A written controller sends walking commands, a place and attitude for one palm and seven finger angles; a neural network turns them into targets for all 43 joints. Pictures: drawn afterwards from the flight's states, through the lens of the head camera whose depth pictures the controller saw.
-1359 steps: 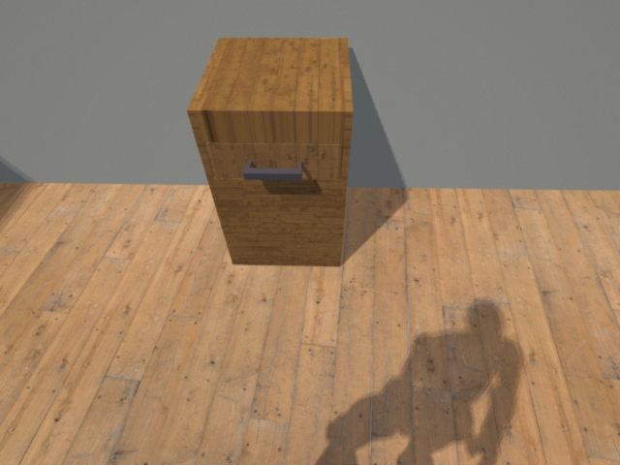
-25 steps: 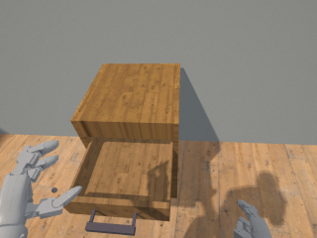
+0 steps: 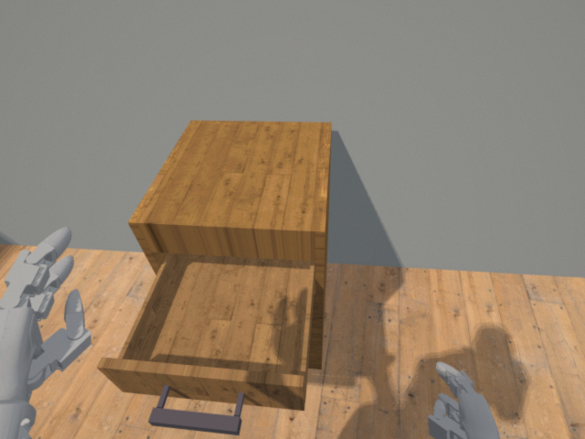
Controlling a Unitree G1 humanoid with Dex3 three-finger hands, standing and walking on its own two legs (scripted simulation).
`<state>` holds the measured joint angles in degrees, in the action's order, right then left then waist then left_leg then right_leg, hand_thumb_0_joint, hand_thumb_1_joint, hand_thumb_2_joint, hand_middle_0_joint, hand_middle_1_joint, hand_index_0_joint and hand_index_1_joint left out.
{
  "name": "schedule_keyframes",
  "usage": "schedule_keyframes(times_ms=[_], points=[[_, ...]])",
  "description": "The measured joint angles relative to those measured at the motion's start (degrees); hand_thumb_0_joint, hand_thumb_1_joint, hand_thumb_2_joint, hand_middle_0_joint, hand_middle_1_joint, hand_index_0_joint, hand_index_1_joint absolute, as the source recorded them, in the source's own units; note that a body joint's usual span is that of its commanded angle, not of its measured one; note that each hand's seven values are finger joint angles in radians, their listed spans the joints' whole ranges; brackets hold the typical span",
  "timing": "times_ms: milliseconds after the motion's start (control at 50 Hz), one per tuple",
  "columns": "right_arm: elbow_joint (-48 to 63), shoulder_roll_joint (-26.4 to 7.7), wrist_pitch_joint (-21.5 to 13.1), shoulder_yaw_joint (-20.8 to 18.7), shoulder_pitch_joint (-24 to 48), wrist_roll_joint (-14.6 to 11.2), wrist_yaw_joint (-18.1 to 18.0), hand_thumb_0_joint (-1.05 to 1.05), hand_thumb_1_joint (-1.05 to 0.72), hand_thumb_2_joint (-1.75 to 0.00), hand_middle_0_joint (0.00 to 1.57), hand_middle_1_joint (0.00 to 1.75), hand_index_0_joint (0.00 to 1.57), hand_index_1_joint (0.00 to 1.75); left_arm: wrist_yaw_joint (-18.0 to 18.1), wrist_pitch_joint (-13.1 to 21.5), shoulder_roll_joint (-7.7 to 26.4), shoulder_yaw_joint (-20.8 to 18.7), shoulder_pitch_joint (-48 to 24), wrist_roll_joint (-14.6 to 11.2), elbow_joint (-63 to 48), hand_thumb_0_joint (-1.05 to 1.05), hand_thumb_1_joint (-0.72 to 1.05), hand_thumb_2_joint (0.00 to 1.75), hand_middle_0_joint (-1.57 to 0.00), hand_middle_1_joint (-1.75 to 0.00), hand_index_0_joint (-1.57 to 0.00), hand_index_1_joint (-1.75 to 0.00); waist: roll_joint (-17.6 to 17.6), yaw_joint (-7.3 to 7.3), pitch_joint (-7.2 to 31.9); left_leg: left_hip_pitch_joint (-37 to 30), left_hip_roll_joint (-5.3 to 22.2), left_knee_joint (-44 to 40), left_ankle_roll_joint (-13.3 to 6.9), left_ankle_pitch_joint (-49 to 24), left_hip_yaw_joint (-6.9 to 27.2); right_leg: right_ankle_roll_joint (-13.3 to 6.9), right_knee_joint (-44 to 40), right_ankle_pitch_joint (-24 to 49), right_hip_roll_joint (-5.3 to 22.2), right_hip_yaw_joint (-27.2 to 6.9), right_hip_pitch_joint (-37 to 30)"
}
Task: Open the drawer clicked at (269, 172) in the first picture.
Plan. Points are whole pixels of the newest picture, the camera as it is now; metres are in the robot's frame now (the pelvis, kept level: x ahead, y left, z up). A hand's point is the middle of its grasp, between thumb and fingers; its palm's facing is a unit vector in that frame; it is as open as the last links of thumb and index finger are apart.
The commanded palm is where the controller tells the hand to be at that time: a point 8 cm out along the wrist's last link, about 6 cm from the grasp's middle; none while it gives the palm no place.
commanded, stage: step back with the hand held close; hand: left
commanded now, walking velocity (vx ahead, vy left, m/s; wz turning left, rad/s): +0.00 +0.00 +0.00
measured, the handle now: (199, 408) +0.23 +0.22 -0.24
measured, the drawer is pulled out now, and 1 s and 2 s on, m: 0.28 0.28 0.28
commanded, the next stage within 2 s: stop stepping back and stand still in 1.10 s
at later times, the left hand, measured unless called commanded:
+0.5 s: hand (65, 356) +0.15 +0.24 +0.16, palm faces +0.27 -0.83 -0.49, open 7.4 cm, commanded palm +0.09 +0.29 +0.18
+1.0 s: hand out of the picture +0.07 +0.25 +0.16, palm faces +0.35 -0.83 -0.44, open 7.4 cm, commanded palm +0.01 +0.29 +0.18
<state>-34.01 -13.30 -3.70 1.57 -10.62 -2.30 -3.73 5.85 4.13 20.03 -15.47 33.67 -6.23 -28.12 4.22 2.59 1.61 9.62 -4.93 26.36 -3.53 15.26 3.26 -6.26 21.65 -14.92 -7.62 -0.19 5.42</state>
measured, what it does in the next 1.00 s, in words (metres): walks backwards: right foot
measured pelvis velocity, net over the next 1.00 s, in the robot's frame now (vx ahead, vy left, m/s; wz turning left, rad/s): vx -0.13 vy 0.01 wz -0.03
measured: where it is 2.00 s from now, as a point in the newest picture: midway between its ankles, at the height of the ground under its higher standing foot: outside the picture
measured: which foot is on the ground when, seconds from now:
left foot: down 0.00-1.00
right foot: down 0.00-0.76, up 0.78-0.98, down 1.00-1.00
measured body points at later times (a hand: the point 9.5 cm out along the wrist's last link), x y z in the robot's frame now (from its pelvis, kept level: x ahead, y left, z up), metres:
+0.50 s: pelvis -0.04 +0.01 -0.01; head -0.01 +0.02 +0.44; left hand +0.13 +0.28 +0.18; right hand +0.13 -0.25 -0.08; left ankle -0.02 +0.08 -0.74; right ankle -0.04 -0.05 -0.74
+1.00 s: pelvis -0.13 +0.01 -0.01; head -0.11 +0.03 +0.44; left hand +0.05 +0.29 +0.19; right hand +0.03 -0.22 -0.10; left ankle -0.02 +0.08 -0.74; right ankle -0.22 -0.10 -0.74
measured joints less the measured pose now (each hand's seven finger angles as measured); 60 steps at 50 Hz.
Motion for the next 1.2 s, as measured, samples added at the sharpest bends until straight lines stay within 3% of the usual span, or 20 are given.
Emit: schedule_keyframes(times_ms=[100,220,340,420,520,620,680,800,880,980,1100,1200], points=[[-0.1,0.0,0.4,-0.3,-0.1,0.1,0.0,0.01,-0.9,-0.9,0.2,0.3,0.2,0.3,0.1,0.8,0.7,-1.3,-1.0,0.4,-0.2,0.01,0.88,0.89,-0.21,-0.31,-0.21,-0.31,0.4,-0.29,-0.4,-0.2,0.2,-0.2,0.1,-0.3,0.1,0.0,-0.7,0.5,-0.2,0.1,-0.4],[1.3,-0.2,2.7,-1.5,1.2,1.3,1.1,0.01,-0.9,-0.9,0.2,0.3,0.21,0.3,1.7,6.2,1.6,-6.6,-1.7,2.4,-1.0,0.01,0.89,0.89,-0.21,-0.3,-0.21,-0.3,-0.1,-1.91,-2.6,3.9,1.1,2.0,0.3,-0.5,0.6,0.7,-1.3,2.1,-1.0,0.8,2.4],[2.4,-0.6,4.9,-2.8,1.2,1.2,1.1,0.01,-0.9,-0.9,0.2,0.3,0.21,0.3,1.9,4.1,-1.1,-2.6,3.4,3.2,-2.5,0.01,0.89,0.9,-0.2,-0.3,-0.2,-0.3,-2.0,-3.46,-3.2,6.9,0.9,2.4,0.0,-1.5,0.0,1.5,0.9,2.2,-0.7,0.5,6.2],[3.0,-0.6,4.6,-2.8,0.7,0.9,0.4,0.01,-0.9,-0.9,0.2,0.3,0.2,0.3,2.4,3.3,1.9,-2.1,5.2,3.1,-6.9,0.01,0.89,0.9,-0.21,-0.3,-0.21,-0.3,-3.6,-3.6,-3.6,9.2,0.7,3.9,0.0,-1.7,-0.1,1.2,2.9,2.1,-0.6,0.9,8.8],[2.7,0.2,4.2,-2.6,1.0,0.6,0.3,0.01,-0.9,-0.9,0.2,0.3,0.2,0.3,3.3,5.1,6.5,-6.3,5.5,2.4,-11.1,0.02,0.89,0.89,-0.21,-0.3,-0.21,-0.3,-4.4,-4.03,-2.4,11.4,0.8,5.4,-0.2,-2.1,-0.1,1.2,4.2,2.6,-0.6,1.2,10.9],[2.4,1.0,4.1,-2.3,1.1,1.0,0.4,0.01,-0.9,-0.9,0.2,0.3,0.2,0.3,3.9,6.1,5.9,-7.5,5.2,2.3,-9.4,0.01,0.89,0.9,-0.21,-0.3,-0.21,-0.3,-3.6,-4.81,-0.1,12.7,0.7,6.1,-0.7,-2.8,-0.2,1.5,4.5,3.5,-0.4,1.3,12.0],[2.4,1.2,3.8,-1.8,0.9,1.8,0.0,0.01,-0.9,-0.9,0.2,0.3,0.21,0.3,4.3,5.3,4.2,-6.4,5.0,2.8,-7.3,0.01,0.89,0.9,-0.21,-0.3,-0.21,-0.3,-3.2,-4.44,0.5,13.3,0.4,5.9,-1.2,-3.7,-0.8,2.7,5.7,3.1,0.0,1.1,13.3],[2.5,2.0,1.3,-0.5,-0.6,3.9,-0.6,0.01,-0.9,-0.9,0.2,0.3,0.21,0.3,4.9,2.8,1.8,-4.3,4.9,3.9,-7.5,0.01,0.89,0.9,-0.21,-0.3,-0.21,-0.3,-3.7,-3.02,-0.4,14.5,0.2,4.6,-1.8,-6.2,-1.8,5.6,12.5,-7.4,0.6,-0.3,16.6],[0.9,2.6,-0.4,0.0,-2.4,4.6,-0.3,0.01,-0.9,-0.9,0.2,0.3,0.21,0.3,5.0,3.4,2.7,-4.3,4.9,3.6,-10.6,0.02,0.89,0.9,-0.21,-0.3,-0.21,-0.3,-4.6,-2.73,0.6,16.3,-0.1,4.4,-1.7,-7.6,-1.5,6.3,14.6,-10.0,2.0,-2.7,13.5],[-2.7,3.5,-1.8,0.1,-1.4,5.3,0.3,0.01,-0.9,-0.9,0.2,0.3,0.21,0.3,4.9,5.7,4.2,-6.9,4.1,2.4,-10.5,0.01,0.89,0.9,-0.21,-0.3,-0.21,-0.3,-5.2,-3.02,1.9,19.5,1.2,2.3,-0.4,-10.8,-1.7,6.5,11.0,-13.2,3.1,-4.1,7.9],[-3.8,2.1,-2.6,-1.1,2.0,4.4,1.7,0.01,-0.9,-0.9,0.2,0.3,0.21,0.3,2.7,6.4,3.9,-5.8,1.2,1.2,-8.3,0.01,0.89,0.9,-0.2,-0.3,-0.2,-0.3,-1.5,-4.49,-2.9,21.1,5.1,0.9,1.6,-15.6,0.6,5.5,8.3,-5.2,0.8,-0.3,8.3],[-2.3,0.7,-1.7,-2.2,0.4,3.7,1.6,0.01,-0.9,-0.9,0.2,0.3,0.21,0.3,0.6,7.6,5.8,-6.2,5.7,0.8,-10.7,0.01,0.89,0.9,-0.21,-0.3,-0.21,-0.3,0.6,-5.4,-3.5,22.1,6.4,2.5,2.7,-13.7,2.7,3.3,9.9,-3.3,-0.3,3.4,9.3]])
